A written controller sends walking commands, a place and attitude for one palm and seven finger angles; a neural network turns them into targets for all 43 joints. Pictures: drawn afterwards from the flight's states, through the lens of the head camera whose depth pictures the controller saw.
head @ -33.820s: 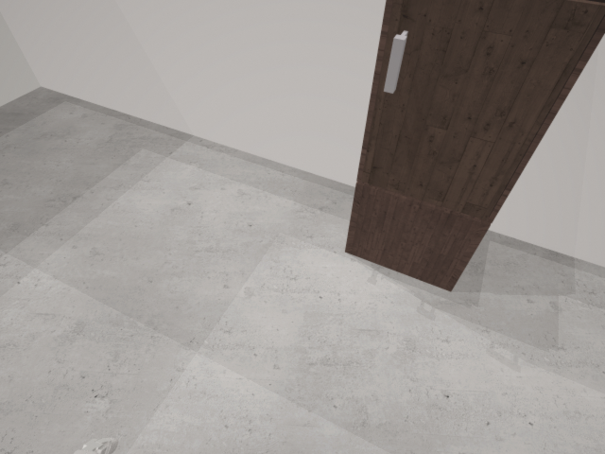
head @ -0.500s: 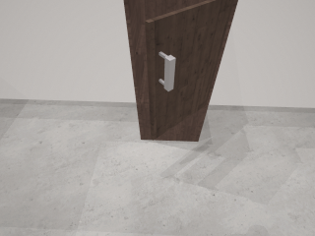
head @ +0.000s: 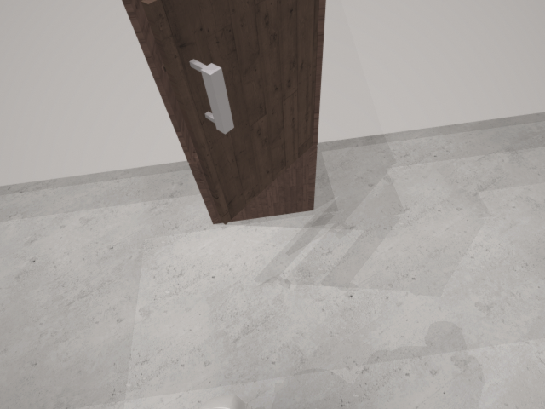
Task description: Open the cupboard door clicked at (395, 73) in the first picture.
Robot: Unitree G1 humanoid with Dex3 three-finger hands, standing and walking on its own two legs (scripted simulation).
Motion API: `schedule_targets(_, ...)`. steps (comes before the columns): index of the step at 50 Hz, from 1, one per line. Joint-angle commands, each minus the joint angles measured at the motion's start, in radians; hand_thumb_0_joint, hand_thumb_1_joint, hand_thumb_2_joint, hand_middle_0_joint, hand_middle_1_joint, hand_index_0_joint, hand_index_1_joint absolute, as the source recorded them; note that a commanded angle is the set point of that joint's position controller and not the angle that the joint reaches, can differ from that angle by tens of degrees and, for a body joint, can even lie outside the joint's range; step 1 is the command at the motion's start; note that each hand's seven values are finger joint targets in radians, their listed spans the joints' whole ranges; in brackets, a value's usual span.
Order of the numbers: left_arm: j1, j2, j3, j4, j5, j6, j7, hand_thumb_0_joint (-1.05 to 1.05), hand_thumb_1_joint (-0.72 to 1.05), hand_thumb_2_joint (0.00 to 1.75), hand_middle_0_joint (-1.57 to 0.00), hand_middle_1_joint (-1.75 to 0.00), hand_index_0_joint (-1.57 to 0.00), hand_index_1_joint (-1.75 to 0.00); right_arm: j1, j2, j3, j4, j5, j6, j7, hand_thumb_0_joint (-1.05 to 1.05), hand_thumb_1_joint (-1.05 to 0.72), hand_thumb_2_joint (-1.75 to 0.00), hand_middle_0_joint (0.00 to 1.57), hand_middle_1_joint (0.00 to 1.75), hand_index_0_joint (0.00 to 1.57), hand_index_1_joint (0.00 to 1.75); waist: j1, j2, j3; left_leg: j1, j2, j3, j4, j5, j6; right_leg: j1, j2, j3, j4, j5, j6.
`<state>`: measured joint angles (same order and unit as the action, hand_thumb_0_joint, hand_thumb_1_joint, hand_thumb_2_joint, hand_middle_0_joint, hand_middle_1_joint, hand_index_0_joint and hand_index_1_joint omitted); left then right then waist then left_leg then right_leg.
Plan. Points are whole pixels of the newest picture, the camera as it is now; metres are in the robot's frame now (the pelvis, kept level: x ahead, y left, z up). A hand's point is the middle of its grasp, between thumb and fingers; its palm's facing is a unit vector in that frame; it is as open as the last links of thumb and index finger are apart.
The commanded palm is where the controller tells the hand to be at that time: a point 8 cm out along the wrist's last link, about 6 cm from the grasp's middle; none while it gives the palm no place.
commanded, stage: walk to a spot facing it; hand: left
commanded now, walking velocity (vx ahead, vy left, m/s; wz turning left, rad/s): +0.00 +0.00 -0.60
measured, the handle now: (211, 96) +0.61 +0.16 +0.10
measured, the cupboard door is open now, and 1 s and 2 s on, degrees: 41 41 41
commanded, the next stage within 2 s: none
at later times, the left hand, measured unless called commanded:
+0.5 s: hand (155, 399) +0.14 +0.23 -0.17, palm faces -0.21 -0.95 -0.23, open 7.4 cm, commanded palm none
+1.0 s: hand (235, 325) +0.27 +0.11 -0.15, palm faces -0.61 -0.75 -0.26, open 7.4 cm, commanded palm none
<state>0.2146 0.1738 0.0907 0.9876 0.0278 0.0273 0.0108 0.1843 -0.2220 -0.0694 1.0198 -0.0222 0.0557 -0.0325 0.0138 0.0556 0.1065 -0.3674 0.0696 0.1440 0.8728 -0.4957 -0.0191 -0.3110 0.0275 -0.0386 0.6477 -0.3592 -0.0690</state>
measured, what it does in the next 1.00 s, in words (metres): steps on the spot, turning right: left foot, then right foot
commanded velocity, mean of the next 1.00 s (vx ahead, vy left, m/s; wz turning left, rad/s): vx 0.00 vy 0.00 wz -0.60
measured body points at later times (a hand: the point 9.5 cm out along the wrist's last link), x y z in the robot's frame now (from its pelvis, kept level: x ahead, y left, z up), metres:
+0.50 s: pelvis +0.03 +0.04 +0.01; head +0.10 +0.05 +0.45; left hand +0.15 +0.28 -0.15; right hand +0.10 -0.23 -0.12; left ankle +0.06 +0.16 -0.73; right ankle -0.02 -0.07 -0.70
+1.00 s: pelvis +0.05 +0.02 +0.01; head +0.10 -0.03 +0.45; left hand +0.30 +0.14 -0.13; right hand -0.08 -0.22 -0.14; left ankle +0.12 +0.14 -0.67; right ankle -0.02 -0.09 -0.73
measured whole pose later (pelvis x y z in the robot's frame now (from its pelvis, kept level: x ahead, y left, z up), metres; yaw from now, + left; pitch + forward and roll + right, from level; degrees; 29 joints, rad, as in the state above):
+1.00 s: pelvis +0.05 +0.02 +0.01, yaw -37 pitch +1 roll +0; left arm 0.11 0.22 0.06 0.88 0.03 0.05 0.01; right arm 0.21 -0.25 -0.06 0.91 -0.01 0.06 -0.02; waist -0.04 0.01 0.13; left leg -0.45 0.07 0.04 0.99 -0.47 -0.07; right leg -0.29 0.02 0.06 0.55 -0.28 -0.01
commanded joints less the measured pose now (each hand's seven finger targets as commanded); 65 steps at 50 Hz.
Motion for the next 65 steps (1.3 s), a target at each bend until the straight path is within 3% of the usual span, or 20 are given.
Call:
schedule_targets(1,0.087,0.177,0.034,-0.045,-0.009,-0.019,0.031,0.00,0.90,0.90,-0.20,-0.30,-0.20,-0.30,-0.068,-0.059,-0.013,-0.121,0.008,-0.021,-0.005,0.00,-0.90,-0.90,0.20,0.30,0.20,0.30,0.018,-0.151,-0.131,-0.242,-0.002,-0.169,0.289,0.035,-0.030,0.274,-0.280,0.425,-0.263,0.624,-0.142)
schedule_targets(6,0.085,0.189,0.033,-0.069,-0.008,-0.020,0.024,0.00,0.90,0.90,-0.20,-0.30,-0.20,-0.30,-0.099,-0.058,-0.011,-0.145,0.009,-0.010,-0.004,0.00,-0.90,-0.90,0.20,0.30,0.20,0.30,0.017,-0.155,-0.132,-0.208,-0.022,-0.171,0.222,0.098,-0.048,0.269,-0.215,0.385,-0.271,0.633,-0.100)
schedule_targets(15,0.092,0.224,0.047,-0.109,0.002,-0.012,0.018,0.00,0.90,0.90,-0.20,-0.30,-0.20,-0.30,-0.167,-0.061,-0.003,-0.214,0.021,-0.034,-0.010,0.00,-0.90,-0.90,0.20,0.30,0.20,0.30,0.038,-0.177,-0.174,-0.139,-0.059,-0.177,-0.006,0.037,-0.038,0.301,-0.205,0.491,-0.220,0.745,-0.140)
schedule_targets(19,0.019,0.222,0.046,-0.131,-0.004,-0.004,0.016,0.00,0.90,0.90,-0.20,-0.30,-0.20,-0.30,-0.061,-0.065,-0.001,-0.200,0.027,-0.044,-0.014,0.00,-0.90,-0.90,0.20,0.30,0.20,0.30,-0.022,-0.175,-0.189,0.081,-0.072,-0.177,-0.297,0.178,-0.027,0.159,-0.148,0.481,-0.159,0.676,-0.072)
schedule_targets(20,-0.011,0.208,0.039,-0.146,-0.011,-0.002,0.014,0.00,0.90,0.90,-0.20,-0.30,-0.20,-0.30,-0.002,-0.087,-0.004,-0.184,0.025,-0.052,-0.018,0.00,-0.90,-0.90,0.20,0.30,0.20,0.30,-0.052,-0.141,-0.201,0.232,-0.040,-0.189,-0.437,0.277,-0.016,0.054,-0.106,0.442,-0.120,0.560,-0.026)
schedule_targets(22,0.013,0.130,0.020,-0.185,-0.019,-0.005,-0.007,0.00,0.90,0.90,-0.20,-0.30,-0.20,-0.30,0.056,-0.242,-0.027,-0.195,-0.003,-0.061,-0.025,0.00,-0.90,-0.90,0.20,0.30,0.20,0.30,-0.046,0.266,-0.198,0.411,0.401,-0.596,-0.582,0.547,0.184,-0.267,0.072,0.142,0.228,-0.283,0.095)
schedule_targets(23,0.006,0.158,0.025,-0.202,-0.009,-0.008,-0.017,0.00,0.90,0.90,-0.20,-0.30,-0.20,-0.30,0.041,-0.243,-0.021,-0.225,-0.011,-0.051,-0.027,0.00,-0.90,-0.90,0.20,0.30,0.20,0.30,-0.042,0.120,-0.147,0.250,0.449,-0.589,-0.574,0.473,0.252,-0.245,0.010,0.113,0.391,-0.289,0.111)
schedule_targets(28,-0.035,0.125,0.015,-0.170,-0.009,0.009,-0.041,0.00,0.90,0.90,-0.20,-0.30,-0.20,-0.30,0.046,-0.151,0.008,-0.216,-0.011,-0.063,-0.024,0.00,-0.90,-0.90,0.20,0.30,0.20,0.30,-0.011,0.124,-0.153,0.309,0.220,-0.215,-0.476,0.874,0.145,-0.288,-0.038,0.055,0.542,-0.090,0.136)
schedule_targets(36,-0.141,0.114,-0.009,-0.190,-0.009,0.005,-0.054,0.00,0.90,0.90,-0.20,-0.30,-0.20,-0.30,0.140,-0.195,-0.013,-0.167,-0.013,-0.054,-0.009,0.00,-0.90,-0.90,0.20,0.30,0.20,0.30,-0.059,0.166,-0.125,0.287,0.246,-0.110,-0.431,0.814,0.122,-0.087,-0.024,-0.062,0.097,-0.069,0.097)
schedule_targets(38,-0.072,0.135,-0.003,-0.170,-0.012,-0.003,-0.049,0.00,0.90,0.90,-0.20,-0.30,-0.20,-0.30,0.121,-0.203,-0.017,-0.169,-0.008,-0.050,-0.005,0.00,-0.90,-0.90,0.20,0.30,0.20,0.30,-0.015,0.146,-0.141,0.234,0.237,-0.076,-0.340,0.759,0.076,0.066,-0.016,-0.065,-0.090,0.075,0.074)
schedule_targets(39,0.005,0.176,0.005,-0.148,-0.008,-0.011,-0.042,0.00,0.90,0.90,-0.20,-0.30,-0.20,-0.30,0.111,-0.197,-0.018,-0.180,0.002,-0.049,0.003,0.00,-0.90,-0.90,0.20,0.30,0.20,0.30,0.023,0.055,-0.176,0.134,0.210,-0.045,-0.218,0.678,0.033,0.245,-0.045,-0.024,-0.207,0.242,0.048)
schedule_targets(40,0.085,0.286,0.028,-0.122,0.001,-0.022,-0.023,0.00,0.90,0.90,-0.20,-0.30,-0.20,-0.30,0.096,-0.130,-0.007,-0.207,0.014,-0.047,0.008,0.00,-0.90,-0.90,0.20,0.30,0.20,0.30,0.056,-0.245,-0.228,-0.104,0.087,0.068,0.022,0.310,-0.035,0.452,-0.291,0.295,-0.261,0.577,-0.046)
schedule_targets(41,0.137,0.349,0.038,-0.104,-0.014,-0.020,-0.010,0.00,0.90,0.90,-0.20,-0.30,-0.20,-0.30,0.032,-0.119,0.000,-0.243,0.019,-0.037,0.002,0.00,-0.90,-0.90,0.20,0.30,0.20,0.30,0.092,-0.330,-0.209,-0.215,0.004,-0.031,0.212,-0.191,-0.056,0.397,-0.455,0.453,-0.268,0.828,-0.172)
schedule_targets(44,-0.032,0.264,0.027,-0.147,-0.007,0.002,0.017,0.00,0.90,0.90,-0.20,-0.30,-0.20,-0.30,0.028,-0.119,-0.008,-0.203,0.013,-0.021,0.001,0.00,-0.90,-0.90,0.20,0.30,0.20,0.30,0.022,-0.326,-0.157,-0.220,0.046,-0.149,0.290,-0.026,-0.049,0.242,-0.297,0.352,-0.272,0.455,-0.143)
schedule_targets(47,-0.078,0.251,0.021,-0.170,-0.001,-0.005,0.012,0.00,0.90,0.90,-0.20,-0.30,-0.20,-0.30,0.050,-0.080,-0.002,-0.182,0.013,-0.018,0.009,0.00,-0.90,-0.90,0.20,0.30,0.20,0.30,-0.019,-0.184,-0.132,-0.108,0.008,-0.106,0.147,0.034,-0.060,0.127,-0.246,0.300,-0.263,0.490,-0.117)
schedule_targets(54,-0.128,0.223,0.023,-0.185,-0.010,0.006,0.000,0.00,0.90,0.90,-0.20,-0.30,-0.20,-0.30,0.162,-0.092,-0.004,-0.163,0.016,-0.045,-0.003,0.00,-0.90,-0.90,0.20,0.30,0.20,0.30,-0.081,-0.166,-0.142,0.196,-0.029,-0.111,-0.368,0.247,-0.037,-0.039,-0.148,0.336,-0.164,0.318,-0.025)
schedule_targets(56,-0.084,0.121,0.002,-0.222,-0.024,0.013,-0.016,0.00,0.90,0.90,-0.20,-0.30,-0.20,-0.30,0.206,-0.257,-0.029,-0.173,-0.011,-0.064,-0.013,0.00,-0.90,-0.90,0.20,0.30,0.20,0.30,-0.074,0.294,-0.167,0.317,0.389,-0.563,-0.615,0.337,0.144,-0.274,0.057,0.077,0.223,-0.244,0.093)
schedule_targets(57,-0.093,0.150,0.009,-0.227,-0.013,0.008,-0.024,0.00,0.90,0.90,-0.20,-0.30,-0.20,-0.30,0.186,-0.265,-0.027,-0.195,-0.017,-0.062,-0.013,0.00,-0.90,-0.90,0.20,0.30,0.20,0.30,-0.079,0.172,-0.148,0.186,0.443,-0.589,-0.631,0.230,0.211,-0.229,0.003,0.101,0.405,-0.270,0.092)
schedule_targets(60,-0.106,0.135,0.018,-0.192,-0.003,0.009,-0.046,0.00,0.90,0.90,-0.20,-0.30,-0.20,-0.30,0.074,-0.180,-0.005,-0.216,-0.018,-0.070,-0.014,0.00,-0.90,-0.90,0.20,0.30,0.20,0.30,-0.020,0.137,-0.094,0.173,0.296,-0.316,-0.575,0.468,0.151,-0.264,-0.056,0.059,0.517,-0.123,0.117)
schedule_targets(65,-0.165,0.089,-0.003,-0.205,-0.006,0.003,-0.064,0.00,0.90,0.90,-0.20,-0.30,-0.20,-0.30,0.175,-0.176,-0.014,-0.170,-0.019,-0.072,-0.007,0.00,-0.90,-0.90,0.20,0.30,0.20,0.30,-0.076,0.122,-0.143,0.299,0.267,-0.145,-0.559,0.376,0.121,-0.196,-0.064,-0.030,0.225,-0.099,0.109)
